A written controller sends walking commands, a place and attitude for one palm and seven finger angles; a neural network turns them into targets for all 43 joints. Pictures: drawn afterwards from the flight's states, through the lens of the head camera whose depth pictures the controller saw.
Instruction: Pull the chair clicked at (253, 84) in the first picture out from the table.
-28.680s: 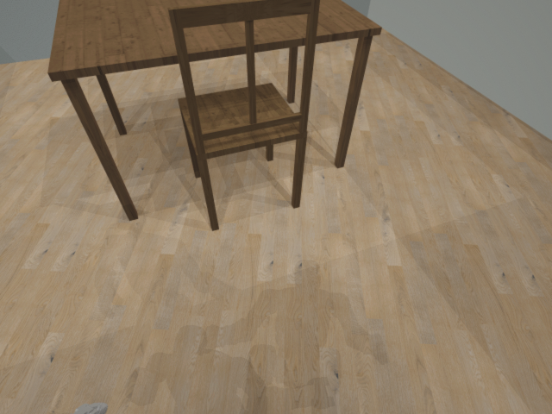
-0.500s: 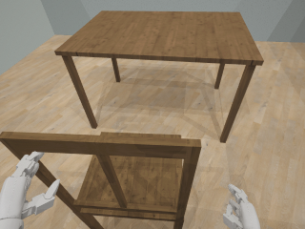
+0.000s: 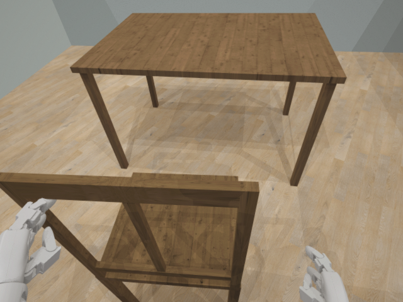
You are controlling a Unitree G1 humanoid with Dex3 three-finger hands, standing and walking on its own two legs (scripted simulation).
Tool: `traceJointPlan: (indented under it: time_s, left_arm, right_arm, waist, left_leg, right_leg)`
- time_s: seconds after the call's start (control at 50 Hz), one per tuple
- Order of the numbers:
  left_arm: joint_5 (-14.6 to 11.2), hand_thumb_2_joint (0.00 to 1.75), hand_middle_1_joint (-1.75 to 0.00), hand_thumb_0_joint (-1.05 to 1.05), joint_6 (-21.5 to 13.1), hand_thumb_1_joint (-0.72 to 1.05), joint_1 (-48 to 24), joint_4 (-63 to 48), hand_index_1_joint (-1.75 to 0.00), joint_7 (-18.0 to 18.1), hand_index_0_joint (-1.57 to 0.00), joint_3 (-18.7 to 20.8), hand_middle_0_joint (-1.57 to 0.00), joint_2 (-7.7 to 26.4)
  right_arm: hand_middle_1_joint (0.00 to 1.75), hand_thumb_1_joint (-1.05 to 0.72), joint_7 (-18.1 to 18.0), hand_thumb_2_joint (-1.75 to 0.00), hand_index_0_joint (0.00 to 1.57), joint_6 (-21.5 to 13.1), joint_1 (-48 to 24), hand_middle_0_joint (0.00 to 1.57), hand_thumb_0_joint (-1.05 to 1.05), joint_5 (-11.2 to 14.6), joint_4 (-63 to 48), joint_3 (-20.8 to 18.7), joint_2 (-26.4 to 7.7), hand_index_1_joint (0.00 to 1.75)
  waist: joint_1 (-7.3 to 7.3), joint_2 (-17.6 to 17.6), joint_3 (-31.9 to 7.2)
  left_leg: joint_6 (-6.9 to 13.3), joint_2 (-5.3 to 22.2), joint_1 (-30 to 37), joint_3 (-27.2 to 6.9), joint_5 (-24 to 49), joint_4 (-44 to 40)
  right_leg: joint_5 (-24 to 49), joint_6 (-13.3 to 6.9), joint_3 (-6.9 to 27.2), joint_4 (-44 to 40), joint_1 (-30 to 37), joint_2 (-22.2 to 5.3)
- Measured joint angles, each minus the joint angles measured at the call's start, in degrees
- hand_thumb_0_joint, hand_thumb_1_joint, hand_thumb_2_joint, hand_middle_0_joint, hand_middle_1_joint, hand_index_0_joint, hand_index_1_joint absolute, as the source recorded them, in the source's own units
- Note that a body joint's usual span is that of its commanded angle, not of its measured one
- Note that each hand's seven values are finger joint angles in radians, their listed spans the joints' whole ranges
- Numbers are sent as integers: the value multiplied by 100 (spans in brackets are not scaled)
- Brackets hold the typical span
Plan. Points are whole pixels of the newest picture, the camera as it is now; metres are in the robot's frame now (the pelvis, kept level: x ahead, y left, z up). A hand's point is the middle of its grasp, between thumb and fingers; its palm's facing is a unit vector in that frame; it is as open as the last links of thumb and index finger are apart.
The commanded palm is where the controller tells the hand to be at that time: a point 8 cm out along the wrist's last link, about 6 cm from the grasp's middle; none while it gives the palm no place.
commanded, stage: step back with the hand held close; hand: left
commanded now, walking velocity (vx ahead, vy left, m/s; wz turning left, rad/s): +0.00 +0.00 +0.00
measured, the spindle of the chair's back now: (149, 241) +0.25 +0.17 -0.05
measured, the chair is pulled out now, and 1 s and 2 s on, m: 0.57 0.58 0.58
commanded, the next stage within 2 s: stop stepping back and stand still in 1.36 s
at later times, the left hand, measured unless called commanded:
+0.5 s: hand (41, 271) +0.13 +0.27 +0.09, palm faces +0.18 -0.81 -0.55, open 6.9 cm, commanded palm +0.08 +0.31 +0.18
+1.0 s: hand out of the picture +0.09 +0.28 +0.16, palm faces +0.39 -0.79 -0.48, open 7.4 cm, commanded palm +0.02 +0.33 +0.18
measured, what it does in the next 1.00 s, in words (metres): shifts its weight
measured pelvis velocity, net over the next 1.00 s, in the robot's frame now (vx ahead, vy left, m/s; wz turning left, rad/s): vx -0.12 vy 0.03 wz -0.01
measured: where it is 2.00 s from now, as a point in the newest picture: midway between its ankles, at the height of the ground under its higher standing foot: outside the picture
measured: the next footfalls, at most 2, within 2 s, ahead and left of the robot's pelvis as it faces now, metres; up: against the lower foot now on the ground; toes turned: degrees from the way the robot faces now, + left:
right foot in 1.06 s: -0.08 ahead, -0.11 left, +0.00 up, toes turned -1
left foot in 1.34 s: -0.11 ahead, +0.16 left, +0.00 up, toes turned +1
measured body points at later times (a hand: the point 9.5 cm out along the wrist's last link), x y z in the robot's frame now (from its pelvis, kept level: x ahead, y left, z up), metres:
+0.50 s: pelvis -0.06 +0.01 +0.00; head -0.01 +0.02 +0.44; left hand +0.11 +0.31 +0.12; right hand +0.13 -0.22 -0.08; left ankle -0.03 +0.16 -0.73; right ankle -0.02 -0.12 -0.73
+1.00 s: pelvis -0.12 +0.03 -0.01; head -0.11 +0.04 +0.44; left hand +0.07 +0.32 +0.19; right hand +0.03 -0.22 -0.09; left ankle -0.03 +0.16 -0.73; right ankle -0.04 -0.12 -0.72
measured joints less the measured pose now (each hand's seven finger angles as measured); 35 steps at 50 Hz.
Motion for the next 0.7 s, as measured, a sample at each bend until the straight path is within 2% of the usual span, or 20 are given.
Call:
traceJointPlan:
  time_s: [0.06,0.1,0.16,0.32,0.42,0.52,0.6,0.64,0.7]
  left_arm:
    - [5,90,-31,1,7,89,-13,-5,-35,2,-35,-9,-21,-4]
    - [-71,90,-31,1,-84,89,-123,73,-35,-115,-35,28,-21,15]
    - [-88,90,-31,1,-224,89,-260,99,-35,-196,-36,136,-21,45]
    - [-144,90,-31,1,-374,90,-15,-402,-33,-87,-31,351,-21,267]
    - [-161,90,-31,1,-437,89,290,-784,-33,-118,-30,439,-21,601]
    - [-122,90,-31,1,-631,89,518,-1030,-34,-161,-33,530,-21,876]
    - [-128,90,-31,2,-1132,89,506,-1418,-35,-46,-34,790,-22,927]
    - [-89,90,-31,2,-1514,89,301,-1650,-34,53,-32,1078,-22,894]
    - [7,90,-31,2,-1971,89,-40,-1554,-33,197,-29,1501,-22,722]
  right_arm:
    - [30,-91,5,-90,20,-7,2,21,1,2,-3,6,7,30]
    - [30,-91,2,-90,20,134,23,21,1,63,-152,-35,11,30]
    - [30,-91,4,-90,21,383,-85,21,1,109,-328,-73,19,30]
    - [30,-91,12,-90,21,787,-383,21,1,114,-682,-130,94,30]
    - [30,-91,-36,-90,21,837,-342,21,1,95,-717,-147,185,30]
    - [30,-91,-95,-90,21,764,-214,21,1,58,-647,-146,240,30]
    - [30,-91,-137,-90,21,648,-41,21,1,26,-538,-150,255,30]
    - [30,-91,-144,-90,21,599,40,21,1,4,-434,-150,257,30]
    - [30,-91,-97,-90,21,637,115,21,1,-12,-308,-172,268,30]
  waist:
    - [-2,-2,4]
    - [63,17,66]
    - [74,-27,261]
    - [-140,-261,614]
    - [-245,-421,617]
    - [-288,-505,572]
    - [-233,-521,491]
    - [-191,-497,378]
    - [-212,-394,67]
  left_leg:
    - [3,0,-9,1,1,13]
    - [8,29,-51,14,7,35]
    - [-1,46,-145,43,110,-16]
    - [49,12,-571,145,403,-66]
    - [61,10,-907,110,459,122]
    - [61,24,-1220,27,487,359]
    - [57,24,-1425,-55,513,527]
    - [56,18,-1498,-83,527,583]
    - [94,24,-1572,-36,453,642]
  right_leg:
    - [6,3,2,2,-4,0]
    - [54,4,15,-41,-27,32]
    - [201,6,47,-136,-119,54]
    - [545,51,160,-212,-574,29]
    - [652,57,138,-132,-849,30]
    - [735,51,71,-37,-1068,48]
    - [784,39,1,44,-1203,52]
    - [800,34,-23,78,-1256,48]
    - [836,32,14,83,-1327,49]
